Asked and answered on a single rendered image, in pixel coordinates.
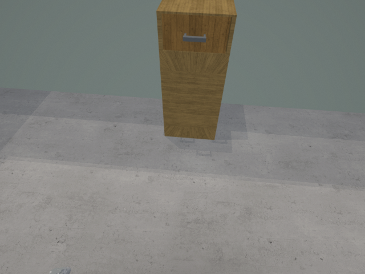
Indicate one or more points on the handle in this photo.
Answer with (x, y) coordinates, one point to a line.
(194, 38)

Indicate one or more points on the cabinet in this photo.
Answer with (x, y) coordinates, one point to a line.
(192, 83)

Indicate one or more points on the drawer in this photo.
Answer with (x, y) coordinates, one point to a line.
(216, 30)

